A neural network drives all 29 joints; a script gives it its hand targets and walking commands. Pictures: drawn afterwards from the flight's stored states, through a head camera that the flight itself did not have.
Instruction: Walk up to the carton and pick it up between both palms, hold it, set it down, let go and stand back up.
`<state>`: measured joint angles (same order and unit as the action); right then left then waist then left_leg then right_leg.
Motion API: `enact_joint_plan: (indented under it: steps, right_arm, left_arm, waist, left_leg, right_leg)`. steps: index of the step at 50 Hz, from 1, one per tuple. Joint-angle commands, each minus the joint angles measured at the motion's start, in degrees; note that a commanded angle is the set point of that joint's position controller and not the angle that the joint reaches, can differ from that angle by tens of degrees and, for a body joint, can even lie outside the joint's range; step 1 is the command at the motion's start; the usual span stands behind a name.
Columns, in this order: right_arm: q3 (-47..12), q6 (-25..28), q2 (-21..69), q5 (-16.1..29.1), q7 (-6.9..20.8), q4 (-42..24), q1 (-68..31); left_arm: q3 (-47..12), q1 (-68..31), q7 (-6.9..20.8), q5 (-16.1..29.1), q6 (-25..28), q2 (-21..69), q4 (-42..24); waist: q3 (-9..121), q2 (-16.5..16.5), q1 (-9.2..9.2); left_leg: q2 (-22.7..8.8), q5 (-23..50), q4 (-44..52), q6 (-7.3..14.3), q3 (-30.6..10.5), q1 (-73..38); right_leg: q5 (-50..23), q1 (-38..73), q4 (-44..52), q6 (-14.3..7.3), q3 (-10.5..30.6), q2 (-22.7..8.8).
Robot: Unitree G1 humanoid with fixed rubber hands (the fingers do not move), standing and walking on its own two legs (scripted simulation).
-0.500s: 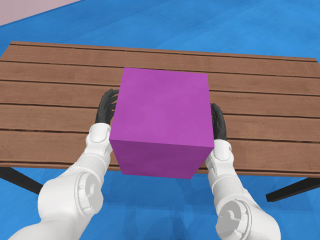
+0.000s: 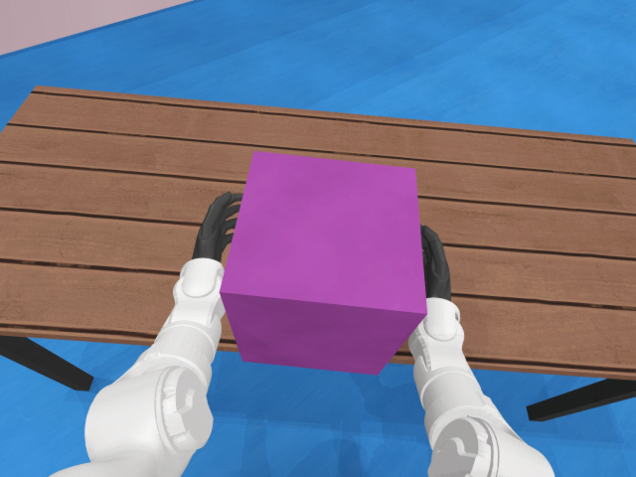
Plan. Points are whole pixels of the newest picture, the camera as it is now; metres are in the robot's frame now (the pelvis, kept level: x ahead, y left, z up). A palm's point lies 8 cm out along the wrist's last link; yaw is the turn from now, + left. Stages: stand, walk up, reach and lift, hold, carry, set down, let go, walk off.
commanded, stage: reach and lift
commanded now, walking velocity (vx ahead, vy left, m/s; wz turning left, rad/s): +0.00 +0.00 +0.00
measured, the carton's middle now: (321, 273) +0.39 +0.00 -0.02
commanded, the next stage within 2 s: none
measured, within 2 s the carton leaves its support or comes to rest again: leaves its support in 0.96 s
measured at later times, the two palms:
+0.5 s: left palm (211, 251) +0.41 +0.15 +0.01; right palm (433, 286) +0.36 -0.15 +0.00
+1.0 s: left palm (206, 253) +0.40 +0.16 +0.02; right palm (432, 287) +0.36 -0.14 +0.01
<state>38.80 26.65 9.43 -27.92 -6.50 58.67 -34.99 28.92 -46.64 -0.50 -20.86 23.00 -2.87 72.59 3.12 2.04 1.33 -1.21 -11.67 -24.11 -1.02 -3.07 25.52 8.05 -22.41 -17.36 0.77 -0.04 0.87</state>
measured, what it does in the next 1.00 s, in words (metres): stands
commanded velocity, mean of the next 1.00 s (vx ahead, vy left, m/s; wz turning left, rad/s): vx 0.00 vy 0.00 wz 0.00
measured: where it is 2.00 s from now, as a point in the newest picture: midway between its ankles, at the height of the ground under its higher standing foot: outside the picture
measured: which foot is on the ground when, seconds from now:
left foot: down 0.00-1.00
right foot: down 0.00-1.00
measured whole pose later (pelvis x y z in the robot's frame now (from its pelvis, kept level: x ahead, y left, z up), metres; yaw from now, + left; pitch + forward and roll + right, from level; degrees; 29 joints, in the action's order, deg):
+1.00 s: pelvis -0.01 +0.00 +0.00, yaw +0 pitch +16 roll -2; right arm 35.1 31.8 7.3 -24.9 -9.0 62.3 -34.6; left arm 24.1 -46.7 -1.3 -17.4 25.3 -3.2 72.7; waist 6.0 2.9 0.4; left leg -1.4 -9.4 -22.0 -1.3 -3.4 28.3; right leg 5.1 -24.4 -13.9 0.5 -0.5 1.0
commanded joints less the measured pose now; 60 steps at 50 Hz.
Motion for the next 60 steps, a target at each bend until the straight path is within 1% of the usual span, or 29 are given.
enact_joint_plan:
  steps: [1,14,30,36,40,43,47,52,60]
  right_arm:
    - [-18.1,2.8,29.5,-5.9,8.2,2.9,-28.3]
    - [-17.9,3.3,29.3,-5.8,7.8,2.6,-29.0]
    - [-18.6,3.7,29.2,-5.3,7.1,3.0,-30.0]
    - [-20.0,4.7,29.3,-4.8,6.8,2.5,-31.3]
    - [-22.0,7.1,29.4,-4.3,6.6,1.7,-33.4]
    - [-23.2,8.9,29.1,-3.9,6.4,1.5,-34.6]
    - [-23.7,10.3,28.2,-3.8,6.2,2.1,-35.2]
    - [-23.9,10.4,27.3,-3.4,5.8,2.8,-35.7]
    - [-26.7,8.6,26.6,-0.7,5.4,2.0,-36.1]
  left_arm:
    - [-11.6,-22.8,7.3,-5.1,1.5,30.0,0.2]
    - [-11.7,-22.4,6.9,-5.8,0.3,31.0,-1.6]
    - [-12.5,-22.7,6.7,-5.2,-0.5,31.8,-0.9]
    - [-13.8,-23.7,6.5,-4.2,0.1,32.5,-1.1]
    - [-15.8,-25.2,6.1,-2.9,2.1,33.3,-1.6]
    - [-17.1,-26.2,5.9,-2.0,3.8,33.6,-1.6]
    - [-18.0,-27.2,5.8,-1.3,5.2,33.5,-1.3]
    - [-19.2,-28.2,5.8,-0.4,5.2,33.8,-1.3]
    - [-22.0,-27.6,5.9,1.5,3.5,35.5,-2.6]
  waist:
    - [30.9,-4.7,-0.82]
    - [31.4,-4.9,-1.28]
    - [31.7,-5.0,-1.22]
    - [34.0,-5.0,-1.29]
    - [37.8,-5.2,-1.48]
    - [39.3,-5.0,-1.55]
    - [39.0,-4.6,-1.49]
    - [38.1,-4.6,-1.23]
    - [37.9,-5.0,-0.96]
  left_leg:
    - [1.0,24.6,-0.1,-3.3,8.2,-9.6]
    - [0.8,24.0,0.8,-3.2,8.3,-9.6]
    - [0.8,22.9,1.2,-3.1,8.1,-8.9]
    - [0.7,24.2,1.0,-3.3,8.1,-8.9]
    - [0.5,26.9,0.3,-3.7,8.0,-9.1]
    - [0.5,27.2,0.4,-3.8,7.9,-9.1]
    - [0.6,25.4,1.0,-3.8,8.0,-9.8]
    - [0.7,22.8,1.7,-3.9,8.1,-11.5]
    - [0.8,23.8,1.6,-4.4,7.9,-14.7]
  right_leg:
    - [-22.3,20.2,-3.3,-0.4,-5.1,-0.3]
    - [-21.2,19.7,-2.3,-0.7,-5.6,-0.2]
    - [-20.9,18.9,-1.7,-1.0,-5.7,-0.2]
    - [-23.0,19.4,-1.9,-1.1,-5.8,-0.2]
    - [-27.0,20.7,-2.5,-1.1,-5.9,-0.1]
    - [-28.2,21.4,-2.6,-1.0,-5.9,-0.1]
    - [-26.4,20.7,-1.9,-0.9,-6.0,-0.1]
    - [-22.3,18.5,-0.5,-0.9,-6.2,0.1]
    - [-20.7,17.3,0.8,-1.3,-6.2,0.8]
